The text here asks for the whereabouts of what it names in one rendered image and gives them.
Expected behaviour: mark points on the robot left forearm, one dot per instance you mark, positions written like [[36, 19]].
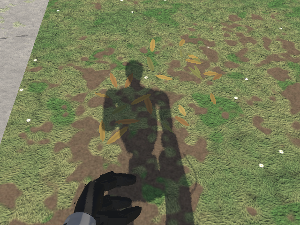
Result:
[[80, 218]]

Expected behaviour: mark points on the robot left hand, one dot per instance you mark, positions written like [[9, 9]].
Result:
[[104, 208]]

